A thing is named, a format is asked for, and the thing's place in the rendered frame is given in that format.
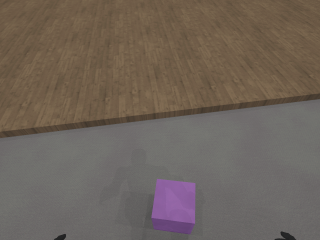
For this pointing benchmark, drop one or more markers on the carton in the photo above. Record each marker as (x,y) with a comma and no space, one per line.
(174,206)

